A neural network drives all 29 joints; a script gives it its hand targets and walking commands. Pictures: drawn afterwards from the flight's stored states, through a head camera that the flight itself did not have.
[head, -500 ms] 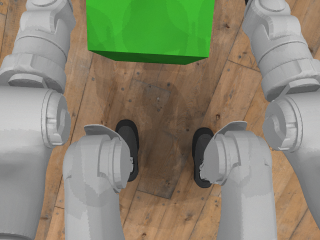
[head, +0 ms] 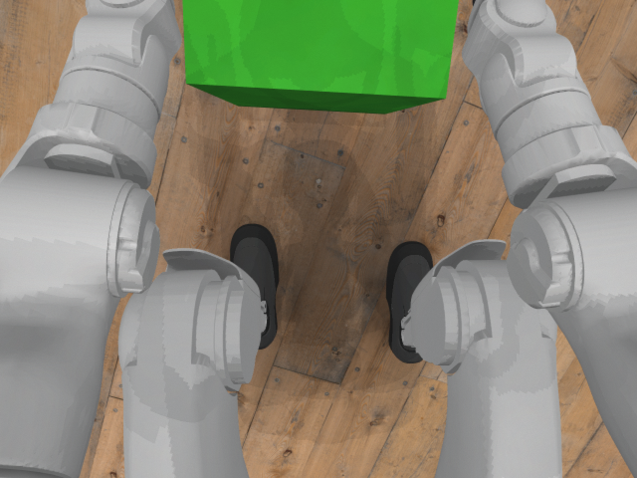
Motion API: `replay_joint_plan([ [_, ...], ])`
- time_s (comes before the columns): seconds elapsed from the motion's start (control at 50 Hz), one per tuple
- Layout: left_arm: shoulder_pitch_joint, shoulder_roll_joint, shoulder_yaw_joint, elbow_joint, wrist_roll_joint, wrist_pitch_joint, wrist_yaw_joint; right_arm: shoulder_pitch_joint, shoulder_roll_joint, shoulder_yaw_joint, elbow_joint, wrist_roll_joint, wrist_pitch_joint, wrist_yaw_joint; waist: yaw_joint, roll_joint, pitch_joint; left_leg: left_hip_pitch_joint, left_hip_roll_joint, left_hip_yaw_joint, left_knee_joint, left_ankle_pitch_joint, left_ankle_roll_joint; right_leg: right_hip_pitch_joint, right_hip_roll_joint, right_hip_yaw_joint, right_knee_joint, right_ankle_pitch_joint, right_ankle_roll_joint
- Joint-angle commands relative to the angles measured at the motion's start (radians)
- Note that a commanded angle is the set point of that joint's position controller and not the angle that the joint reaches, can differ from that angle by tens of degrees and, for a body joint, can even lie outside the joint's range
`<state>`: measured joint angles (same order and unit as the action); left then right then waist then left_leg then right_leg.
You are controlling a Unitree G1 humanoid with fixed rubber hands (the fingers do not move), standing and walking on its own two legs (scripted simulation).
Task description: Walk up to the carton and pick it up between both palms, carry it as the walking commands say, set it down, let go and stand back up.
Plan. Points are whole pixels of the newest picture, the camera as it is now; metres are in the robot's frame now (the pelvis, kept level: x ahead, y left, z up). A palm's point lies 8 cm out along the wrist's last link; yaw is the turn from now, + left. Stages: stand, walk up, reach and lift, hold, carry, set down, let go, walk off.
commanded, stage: reach and lift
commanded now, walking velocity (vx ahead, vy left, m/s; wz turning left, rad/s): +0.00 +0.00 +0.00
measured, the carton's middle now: (318, 2) +0.55 +0.04 -0.25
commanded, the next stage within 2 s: none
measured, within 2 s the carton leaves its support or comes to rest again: leaves its support in 0.42 s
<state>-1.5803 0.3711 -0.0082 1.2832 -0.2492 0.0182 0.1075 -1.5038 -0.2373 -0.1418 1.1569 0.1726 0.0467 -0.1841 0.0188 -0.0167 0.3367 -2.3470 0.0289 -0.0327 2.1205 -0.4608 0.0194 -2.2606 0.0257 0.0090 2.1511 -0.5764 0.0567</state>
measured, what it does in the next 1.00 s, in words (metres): stands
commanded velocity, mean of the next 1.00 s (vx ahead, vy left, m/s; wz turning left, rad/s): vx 0.00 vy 0.00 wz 0.00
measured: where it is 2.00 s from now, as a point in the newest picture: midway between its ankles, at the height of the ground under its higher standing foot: (334, 313)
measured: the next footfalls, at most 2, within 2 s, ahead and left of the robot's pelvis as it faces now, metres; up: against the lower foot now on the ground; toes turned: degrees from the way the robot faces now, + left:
none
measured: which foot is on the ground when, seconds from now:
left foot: down 0.00-1.00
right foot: down 0.00-1.00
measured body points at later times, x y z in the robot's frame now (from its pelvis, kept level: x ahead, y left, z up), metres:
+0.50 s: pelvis +0.01 -0.01 -0.01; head +0.37 +0.03 +0.24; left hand +0.57 +0.20 -0.18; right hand +0.58 -0.11 -0.17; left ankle +0.13 +0.12 -0.34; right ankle +0.11 -0.13 -0.34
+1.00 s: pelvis +0.00 -0.01 +0.02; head +0.36 +0.03 +0.28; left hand +0.58 +0.19 -0.11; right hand +0.57 -0.11 -0.11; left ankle +0.13 +0.12 -0.34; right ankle +0.11 -0.13 -0.34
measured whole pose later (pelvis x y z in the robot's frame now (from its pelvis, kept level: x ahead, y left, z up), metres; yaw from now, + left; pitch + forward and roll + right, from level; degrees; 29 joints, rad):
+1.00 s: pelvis +0.00 -0.01 +0.02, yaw +1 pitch +37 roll -3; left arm -1.52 0.30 0.27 0.94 0.02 0.31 0.04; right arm -1.39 -0.05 -0.50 0.70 -0.10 0.30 -0.16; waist 0.01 -0.01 0.31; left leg -2.25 -0.01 -0.06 2.07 -0.47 -0.01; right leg -2.16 0.05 0.02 2.10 -0.59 0.06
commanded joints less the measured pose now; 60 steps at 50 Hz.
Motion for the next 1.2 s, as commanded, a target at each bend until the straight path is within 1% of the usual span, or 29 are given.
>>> replay_joint_plan([
  [0.0, -0.483, -0.695, -0.075, -0.205, 0.049, 0.024, -0.191, -0.549, 0.632, 0.151, -0.209, -0.007, -0.006, 0.211, 0.019, 0.062, -1.065, 0.695, -0.101, 0.037, -0.096, 0.219, -0.024, 0.401, 0.097, -0.064, -0.141, 0.222, -0.039],
  [0.02, -0.456, -0.743, -0.057, -0.191, 0.068, 0.033, -0.209, -0.561, 0.674, 0.161, -0.215, -0.016, -0.001, 0.229, 0.019, 0.023, -1.06, 0.679, -0.107, 0.038, -0.092, 0.228, -0.016, 0.409, 0.103, -0.075, -0.132, 0.23, -0.033],
  [0.04, -0.48, -0.767, -0.055, -0.209, 0.077, 0.043, -0.221, -0.557, 0.698, 0.147, -0.219, -0.029, 0.01, 0.243, 0.017, 0.046, -1.028, 0.683, -0.108, 0.04, -0.091, 0.213, -0.019, 0.369, 0.102, -0.074, -0.128, 0.207, -0.039],
  [0.18, -0.431, -0.918, -0.009, -0.225, 0.096, 0.101, -0.311, -0.554, 0.862, 0.143, -0.278, -0.069, 0.073, 0.3, 0.002, -0.023, -1.056, 0.622, -0.112, 0.066, -0.052, 0.195, -0.009, 0.415, 0.107, -0.09, -0.119, 0.195, -0.029],
  [0.28, -0.433, -0.953, -0.023, -0.255, 0.096, 0.128, -0.342, -0.533, 0.905, 0.153, -0.29, -0.071, 0.105, 0.316, 0.012, 0.01, -1.013, 0.584, -0.108, 0.076, -0.052, 0.183, -0.008, 0.405, 0.109, -0.08, -0.12, 0.2, -0.038],
  [0.3, -0.42, -0.951, -0.022, -0.257, 0.112, 0.132, -0.344, -0.5, 0.929, 0.139, -0.266, -0.071, 0.108, 0.32, 0.02, 0.034, -1.014, 0.588, -0.104, 0.081, -0.057, 0.178, -0.007, 0.392, 0.111, -0.085, -0.119, 0.205, -0.038],
  [0.34, -0.449, -0.957, -0.04, -0.309, 0.093, 0.131, -0.346, -0.505, 0.96, 0.155, -0.29, -0.064, 0.118, 0.321, 0.024, 0.002, -1.08, 0.63, -0.11, 0.08, -0.049, 0.226, -0.007, 0.416, 0.115, -0.093, -0.112, 0.237, -0.037],
  [0.36, -0.456, -0.966, -0.063, -0.342, 0.082, 0.131, -0.347, -0.503, 0.98, 0.164, -0.3, -0.047, 0.12, 0.318, 0.036, 0.042, -1.13, 0.65, -0.106, 0.091, -0.041, 0.247, -0.009, 0.439, 0.116, -0.082, -0.114, 0.259, -0.039],
  [0.38, -0.465, -0.998, -0.078, -0.362, 0.056, 0.131, -0.351, -0.49, 0.984, 0.166, -0.31, -0.059, 0.123, 0.317, -0.011, -0.002, -1.176, 0.673, -0.109, 0.075, -0.043, 0.269, -0.011, 0.456, 0.117, -0.101, -0.105, 0.278, -0.038],
  [0.42, -0.477, -1.002, -0.099, -0.41, 0.046, 0.135, -0.345, -0.482, 1.004, 0.178, -0.332, -0.052, 0.13, 0.318, 0.012, 0.026, -1.228, 0.71, -0.109, 0.083, -0.047, 0.306, -0.018, 0.459, 0.117, -0.102, -0.101, 0.306, -0.042],
  [0.44, -0.479, -1.014, -0.11, -0.429, 0.029, 0.137, -0.345, -0.476, 1.024, 0.186, -0.347, -0.046, 0.136, 0.317, -0.009, 0.001, -1.29, 0.74, -0.109, 0.078, -0.044, 0.324, -0.015, 0.489, 0.12, -0.11, -0.1, 0.323, -0.039],
  [0.46, -0.482, -1.005, -0.112, -0.455, 0.04, 0.137, -0.343, -0.477, 1.045, 0.202, -0.351, -0.033, 0.141, 0.316, 0.018, 0.008, -1.343, 0.747, -0.11, 0.096, -0.041, 0.35, -0.017, 0.535, 0.12, -0.101, -0.107, 0.357, -0.036],
  [0.5, -0.484, -1.021, -0.13, -0.478, 0.042, 0.147, -0.335, -0.5, 1.04, 0.204, -0.391, -0.036, 0.142, 0.314, 0.021, 0.052, -1.391, 0.805, -0.115, 0.096, -0.051, 0.377, -0.024, 0.509, 0.122, -0.11, -0.106, 0.363, -0.038],
  [0.52, -0.502, -1.009, -0.129, -0.495, 0.048, 0.147, -0.333, -0.479, 1.067, 0.207, -0.362, -0.049, 0.157, 0.317, 0.022, 0.014, -1.383, 0.774, -0.115, 0.1, -0.061, 0.357, -0.024, 0.507, 0.122, -0.12, -0.108, 0.347, -0.036],
  [0.54, -0.532, -1.003, -0.138, -0.511, 0.053, 0.152, -0.326, -0.494, 1.067, 0.206, -0.375, -0.037, 0.16, 0.32, 0.049, 0.072, -1.443, 0.839, -0.114, 0.11, -0.065, 0.356, -0.027, 0.518, 0.129, -0.108, -0.116, 0.331, -0.041],
  [0.58, -0.562, -1.008, -0.161, -0.56, 0.054, 0.161, -0.325, -0.503, 1.089, 0.22, -0.4, -0.032, 0.178, 0.327, 0.053, 0.094, -1.497, 0.872, -0.115, 0.123, -0.075, 0.337, -0.028, 0.498, 0.13, -0.111, -0.126, 0.299, -0.042],
  [0.6, -0.552, -1.006, -0.147, -0.535, 0.066, 0.169, -0.321, -0.493, 1.089, 0.207, -0.358, -0.055, 0.194, 0.334, 0.034, 0.054, -1.456, 0.851, -0.11, 0.115, -0.093, 0.282, -0.026, 0.481, 0.128, -0.124, -0.135, 0.244, -0.039],
  [0.62, -0.57, -1.018, -0.135, -0.548, 0.075, 0.177, -0.321, -0.484, 1.082, 0.202, -0.337, -0.067, 0.202, 0.337, 0.048, 0.087, -1.506, 0.882, -0.113, 0.13, -0.092, 0.269, -0.032, 0.498, 0.13, -0.118, -0.135, 0.234, -0.046],
  [0.64, -0.573, -1.027, -0.147, -0.563, 0.077, 0.182, -0.321, -0.489, 1.099, 0.206, -0.354, -0.076, 0.211, 0.34, 0.028, 0.058, -1.526, 0.895, -0.113, 0.121, -0.096, 0.273, -0.027, 0.491, 0.128, -0.123, -0.14, 0.232, -0.044],
  [0.68, -0.572, -1.023, -0.14, -0.533, 0.094, 0.205, -0.324, -0.447, 1.089, 0.165, -0.303, -0.106, 0.237, 0.347, 0.005, 0.105, -1.505, 0.903, -0.108, 0.128, -0.118, 0.183, -0.029, 0.476, 0.125, -0.126, -0.165, 0.16, -0.049],
  [0.7, -0.563, -1.031, -0.122, -0.514, 0.103, 0.214, -0.33, -0.475, 1.092, 0.179, -0.327, -0.118, 0.243, 0.352, 0.016, 0.072, -1.468, 0.847, -0.109, 0.134, -0.117, 0.18, -0.026, 0.474, 0.123, -0.121, -0.177, 0.16, -0.047],
  [0.74, -0.565, -1.09, -0.134, -0.548, 0.081, 0.223, -0.338, -0.508, 1.093, 0.187, -0.406, -0.119, 0.243, 0.353, -0.014, 0.078, -1.531, 0.872, -0.118, 0.134, -0.125, 0.195, -0.028, 0.515, 0.125, -0.121, -0.191, 0.179, -0.048],
  [0.78, -0.525, -1.126, -0.119, -0.504, 0.086, 0.241, -0.342, -0.575, 1.068, 0.196, -0.475, -0.107, 0.235, 0.349, -0.001, 0.101, -1.553, 0.894, -0.12, 0.128, -0.135, 0.234, -0.032, 0.499, 0.125, -0.134, -0.189, 0.207, -0.046],
  [0.88, -0.542, -1.173, -0.118, -0.542, 0.099, 0.267, -0.335, -0.616, 1.076, 0.203, -0.525, -0.114, 0.256, 0.349, -0.028, 0.091, -1.681, 0.961, -0.128, 0.118, -0.163, 0.224, -0.034, 0.549, 0.129, -0.147, -0.21, 0.196, -0.043],
  [0.94, -0.448, -1.175, -0.062, -0.43, 0.148, 0.29, -0.34, -0.565, 1.047, 0.174, -0.456, -0.157, 0.272, 0.357, -0.046, 0.083, -1.536, 0.913, -0.129, 0.108, -0.183, 0.167, -0.029, 0.479, 0.125, -0.15, -0.231, 0.134, -0.045],
  [1.0, -0.419, -1.196, -0.062, -0.465, 0.169, 0.292, -0.345, -0.508, 1.095, 0.183, -0.462, -0.164, 0.28, 0.365, -0.036, 0.059, -1.53, 0.887, -0.137, 0.105, -0.193, 0.226, -0.029, 0.504, 0.131, -0.14, -0.248, 0.205, -0.034],
  [1.08, -0.373, -1.197, -0.05, -0.502, 0.189, 0.288, -0.344, -0.505, 1.136, 0.219, -0.501, -0.13, 0.276, 0.369, 0.032, 0.032, -1.587, 0.875, -0.141, 0.11, -0.202, 0.351, -0.026, 0.528, 0.14, -0.13, -0.247, 0.32, -0.028],
  [1.14, -0.355, -1.197, -0.06, -0.531, 0.205, 0.294, -0.336, -0.511, 1.16, 0.245, -0.527, -0.119, 0.279, 0.364, 0.046, 0.037, -1.644, 0.917, -0.147, 0.117, -0.223, 0.366, -0.025, 0.554, 0.146, -0.128, -0.266, 0.327, -0.021],
  [1.18, -0.335, -1.166, -0.017, -0.479, 0.238, 0.304, -0.343, -0.448, 1.158, 0.214, -0.433, -0.151, 0.296, 0.357, 0.059, 0.008, -1.528, 0.812, -0.145, 0.129, -0.235, 0.278, -0.024, 0.54, 0.143, -0.109, -0.301, 0.259, -0.022],
])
